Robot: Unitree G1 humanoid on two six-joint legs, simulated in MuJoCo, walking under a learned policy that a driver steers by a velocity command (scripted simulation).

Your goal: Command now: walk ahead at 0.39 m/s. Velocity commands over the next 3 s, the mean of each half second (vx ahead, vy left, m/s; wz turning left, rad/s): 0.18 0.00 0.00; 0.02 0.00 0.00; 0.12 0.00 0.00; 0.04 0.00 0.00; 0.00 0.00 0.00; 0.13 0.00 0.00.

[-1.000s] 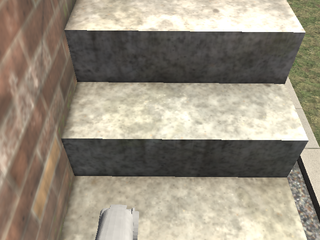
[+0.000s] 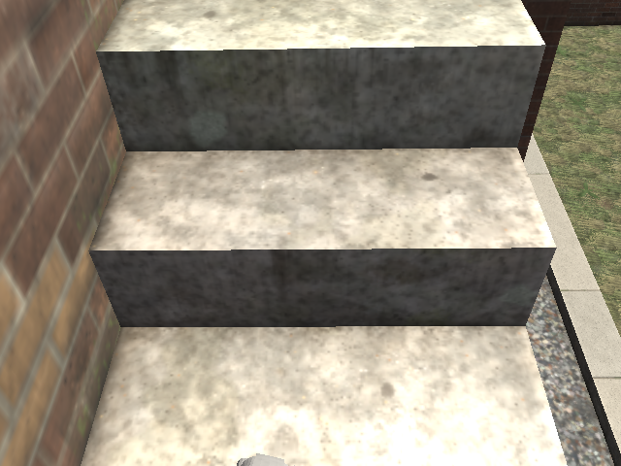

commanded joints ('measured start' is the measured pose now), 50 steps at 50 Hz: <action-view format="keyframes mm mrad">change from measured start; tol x32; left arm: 1 69 26 -15 30 44 -35 5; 50 -230 70 -12 -66 -110 -34 -17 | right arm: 1 34 56 36 -52 35 -13 -6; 50 179 6 -7 -38 -11 -18 28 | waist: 1 -58 5 123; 50 -11 -46 95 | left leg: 1 -268 -12 15 140 -20 42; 13 381 -22 406 -1121 -310 -128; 15 659 14 172 -1244 -118 -16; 17 683 241 -400 -1766 -592 158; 26 597 135 116 -1761 -210 -87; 50 915 116 184 -1750 -181 -171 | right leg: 1 185 -220 244 -333 419 87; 7 333 -282 164 -463 921 -1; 12 398 -386 144 -366 2115 -177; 15 301 -270 156 -88 1905 -178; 17 -133 -43 295 622 475 -19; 19 -467 -70 453 985 414 -4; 27 -274 -111 145 350 -320 294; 33 120 -130 264 -79 372 130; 50 144 -78 215 -188 290 39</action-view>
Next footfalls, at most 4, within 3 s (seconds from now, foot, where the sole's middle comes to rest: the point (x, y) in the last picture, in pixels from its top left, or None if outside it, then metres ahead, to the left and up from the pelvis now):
0.26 left None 0.25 0.11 -0.55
0.64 right None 0.27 -0.12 -0.55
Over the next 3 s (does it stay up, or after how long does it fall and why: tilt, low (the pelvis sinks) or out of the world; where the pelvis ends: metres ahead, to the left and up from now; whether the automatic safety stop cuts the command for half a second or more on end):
stays up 0.28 -0.01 0.21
